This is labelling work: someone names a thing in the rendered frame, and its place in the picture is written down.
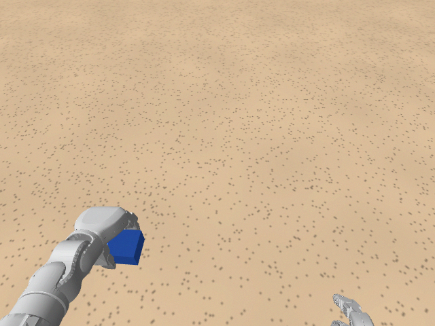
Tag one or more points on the left robot hand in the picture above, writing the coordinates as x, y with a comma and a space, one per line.
106, 222

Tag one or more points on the small box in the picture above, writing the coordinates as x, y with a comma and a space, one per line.
126, 247

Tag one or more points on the right robot hand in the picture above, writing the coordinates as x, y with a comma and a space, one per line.
352, 310

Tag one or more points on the left robot arm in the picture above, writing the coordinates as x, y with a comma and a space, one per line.
57, 283

